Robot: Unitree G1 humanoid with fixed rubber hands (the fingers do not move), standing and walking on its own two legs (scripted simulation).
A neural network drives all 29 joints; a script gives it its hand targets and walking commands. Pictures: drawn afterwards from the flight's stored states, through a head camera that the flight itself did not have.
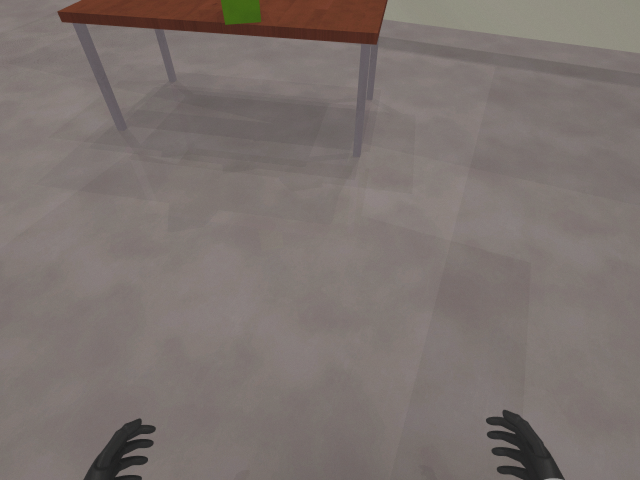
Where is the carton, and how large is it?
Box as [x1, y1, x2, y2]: [221, 0, 260, 24]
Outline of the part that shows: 221,0 225,24 260,21 258,0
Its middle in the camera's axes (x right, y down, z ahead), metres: -0.37 -1.12 +1.73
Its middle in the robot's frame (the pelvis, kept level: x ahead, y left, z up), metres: +2.06 +0.32 +0.00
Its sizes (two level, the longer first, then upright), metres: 0.227 0.161 0.205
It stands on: a table, 0.65 m high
